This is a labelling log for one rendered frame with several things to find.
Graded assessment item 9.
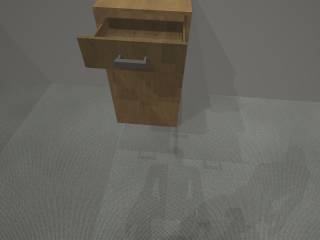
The cabinet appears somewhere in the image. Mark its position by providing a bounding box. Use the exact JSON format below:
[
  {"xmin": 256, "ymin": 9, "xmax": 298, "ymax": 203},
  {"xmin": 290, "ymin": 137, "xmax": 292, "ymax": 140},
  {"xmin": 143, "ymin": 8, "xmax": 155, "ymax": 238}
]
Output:
[{"xmin": 92, "ymin": 0, "xmax": 192, "ymax": 127}]

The handle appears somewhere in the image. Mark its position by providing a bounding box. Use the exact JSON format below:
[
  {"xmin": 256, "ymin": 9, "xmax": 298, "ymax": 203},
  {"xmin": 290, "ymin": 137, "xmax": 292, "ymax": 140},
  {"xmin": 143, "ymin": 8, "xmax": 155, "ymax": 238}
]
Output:
[{"xmin": 114, "ymin": 55, "xmax": 147, "ymax": 69}]

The drawer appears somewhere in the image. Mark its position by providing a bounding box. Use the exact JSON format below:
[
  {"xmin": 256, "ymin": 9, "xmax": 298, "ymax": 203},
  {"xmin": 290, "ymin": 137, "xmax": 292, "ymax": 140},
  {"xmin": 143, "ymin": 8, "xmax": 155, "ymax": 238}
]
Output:
[{"xmin": 77, "ymin": 17, "xmax": 188, "ymax": 74}]

